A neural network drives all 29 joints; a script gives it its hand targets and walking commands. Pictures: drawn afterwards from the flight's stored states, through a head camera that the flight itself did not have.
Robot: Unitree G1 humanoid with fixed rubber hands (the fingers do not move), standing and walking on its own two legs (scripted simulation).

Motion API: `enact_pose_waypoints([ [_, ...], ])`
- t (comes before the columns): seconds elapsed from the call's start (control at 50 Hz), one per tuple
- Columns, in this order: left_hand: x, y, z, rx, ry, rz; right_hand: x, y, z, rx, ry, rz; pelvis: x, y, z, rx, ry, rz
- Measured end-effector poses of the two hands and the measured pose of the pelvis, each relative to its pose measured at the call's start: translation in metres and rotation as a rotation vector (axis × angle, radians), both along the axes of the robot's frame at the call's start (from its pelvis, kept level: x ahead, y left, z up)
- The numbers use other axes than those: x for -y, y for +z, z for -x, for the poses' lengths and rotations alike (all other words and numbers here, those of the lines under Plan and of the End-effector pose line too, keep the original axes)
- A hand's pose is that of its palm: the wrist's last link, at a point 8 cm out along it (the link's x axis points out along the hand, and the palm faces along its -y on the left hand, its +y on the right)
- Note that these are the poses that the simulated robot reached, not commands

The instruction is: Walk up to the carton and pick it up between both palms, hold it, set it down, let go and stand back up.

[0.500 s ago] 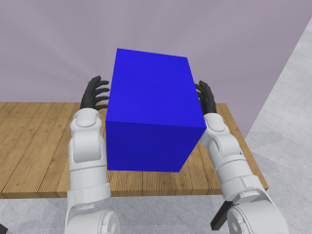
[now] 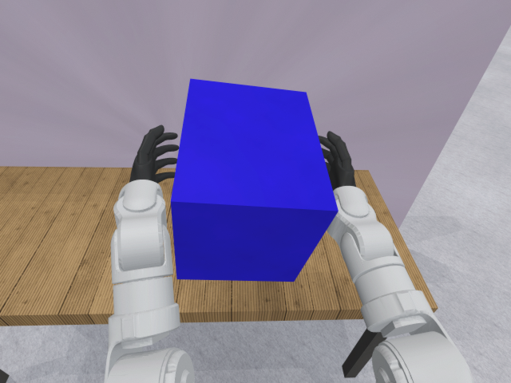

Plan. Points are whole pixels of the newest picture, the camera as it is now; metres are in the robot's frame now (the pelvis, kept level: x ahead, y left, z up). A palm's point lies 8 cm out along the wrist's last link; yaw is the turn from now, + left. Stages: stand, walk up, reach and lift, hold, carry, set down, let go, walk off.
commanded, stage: set down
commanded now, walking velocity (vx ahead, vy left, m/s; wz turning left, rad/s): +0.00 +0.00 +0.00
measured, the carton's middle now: (243, 182) +0.39 +0.02 +0.14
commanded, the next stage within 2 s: none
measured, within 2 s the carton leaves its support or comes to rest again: neither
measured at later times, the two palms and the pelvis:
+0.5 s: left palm (156, 197) +0.37 +0.15 +0.14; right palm (331, 194) +0.37 -0.13 +0.13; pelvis +0.02 +0.00 +0.00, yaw +0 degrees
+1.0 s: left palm (162, 204) +0.38 +0.15 +0.11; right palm (329, 197) +0.39 -0.14 +0.11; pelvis +0.02 +0.00 +0.00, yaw +0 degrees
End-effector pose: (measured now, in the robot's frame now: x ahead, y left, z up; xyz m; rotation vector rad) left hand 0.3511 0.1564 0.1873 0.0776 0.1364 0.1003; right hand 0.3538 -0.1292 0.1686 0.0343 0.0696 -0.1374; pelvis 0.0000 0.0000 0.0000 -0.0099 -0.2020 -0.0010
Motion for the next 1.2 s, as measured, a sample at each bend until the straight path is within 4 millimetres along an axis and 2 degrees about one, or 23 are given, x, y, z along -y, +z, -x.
enact_pose_waypoints([
  [0.22,-0.004,0.004,-0.004,0.071,-0.006,-0.020,-0.004,-0.002,-0.004,0.082,-0.009,0.009,-0.003,0.000,-0.004,-0.010,0.002,-0.005],
  [0.52,0.003,-0.054,-0.021,-0.001,-0.012,-0.020,0.003,-0.042,-0.021,0.081,-0.008,0.048,0.002,0.002,-0.017,-0.050,0.004,-0.005],
  [0.8,0.006,-0.067,-0.030,-0.013,-0.009,-0.009,0.006,-0.049,-0.031,0.074,-0.004,0.060,0.005,0.003,-0.025,-0.084,0.000,-0.003],
  [1.2,0.010,-0.095,-0.039,-0.068,-0.011,0.012,0.009,-0.069,-0.039,0.020,-0.002,0.075,0.004,0.004,-0.021,-0.136,-0.018,-0.006],
])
